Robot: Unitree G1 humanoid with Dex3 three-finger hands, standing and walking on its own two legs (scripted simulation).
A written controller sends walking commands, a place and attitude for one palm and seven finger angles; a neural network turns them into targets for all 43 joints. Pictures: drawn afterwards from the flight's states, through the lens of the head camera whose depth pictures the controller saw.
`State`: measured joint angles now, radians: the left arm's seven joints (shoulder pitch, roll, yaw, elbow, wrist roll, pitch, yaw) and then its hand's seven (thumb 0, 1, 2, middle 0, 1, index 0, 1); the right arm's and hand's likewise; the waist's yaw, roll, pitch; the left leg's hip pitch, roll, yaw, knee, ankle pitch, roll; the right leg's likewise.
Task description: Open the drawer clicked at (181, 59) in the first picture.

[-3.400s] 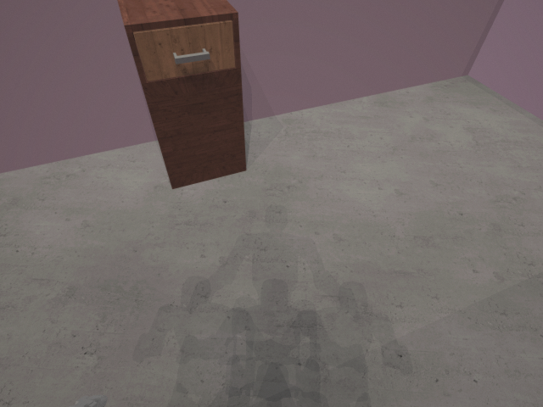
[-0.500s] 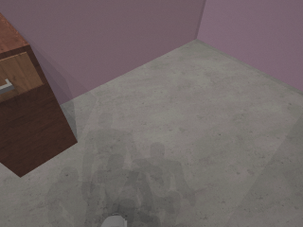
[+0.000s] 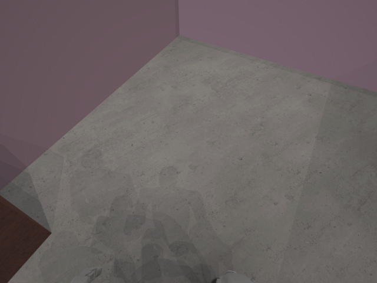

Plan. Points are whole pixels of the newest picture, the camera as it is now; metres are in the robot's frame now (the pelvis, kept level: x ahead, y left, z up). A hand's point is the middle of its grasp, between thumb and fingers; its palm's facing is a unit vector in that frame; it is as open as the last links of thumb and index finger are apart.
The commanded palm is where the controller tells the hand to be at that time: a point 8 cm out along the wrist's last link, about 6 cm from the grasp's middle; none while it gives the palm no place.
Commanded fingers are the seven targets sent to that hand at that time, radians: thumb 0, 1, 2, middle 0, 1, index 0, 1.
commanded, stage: turn to face it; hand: left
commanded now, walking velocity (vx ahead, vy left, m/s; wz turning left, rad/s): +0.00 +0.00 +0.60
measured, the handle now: out of the picture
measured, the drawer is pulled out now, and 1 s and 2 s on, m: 0.00 0.00 0.00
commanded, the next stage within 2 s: take the last steps up to it in 1.72 s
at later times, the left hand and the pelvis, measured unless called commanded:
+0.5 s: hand out of the picture +0.09 +0.24 -0.17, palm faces +0.27 -0.94 -0.19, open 7.4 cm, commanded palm none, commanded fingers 0.00 0.90 0.90 -0.20 -0.30 -0.20 -0.30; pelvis +0.05 +0.03 +0.01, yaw +14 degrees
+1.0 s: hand out of the picture +0.03 +0.17 -0.13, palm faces +0.53 -0.80 -0.28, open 7.4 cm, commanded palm none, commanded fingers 0.00 0.90 0.90 -0.20 -0.30 -0.20 -0.30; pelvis +0.05 -0.05 +0.01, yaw +34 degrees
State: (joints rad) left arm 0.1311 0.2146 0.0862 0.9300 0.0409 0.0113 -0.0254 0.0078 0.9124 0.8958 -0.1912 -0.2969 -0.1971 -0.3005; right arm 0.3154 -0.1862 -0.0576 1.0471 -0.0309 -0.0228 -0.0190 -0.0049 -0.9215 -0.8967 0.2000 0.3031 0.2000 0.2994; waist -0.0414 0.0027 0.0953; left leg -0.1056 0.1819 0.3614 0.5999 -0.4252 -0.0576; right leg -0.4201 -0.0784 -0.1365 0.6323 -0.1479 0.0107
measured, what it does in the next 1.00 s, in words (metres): steps on the spot, turning left: left foot, then right foot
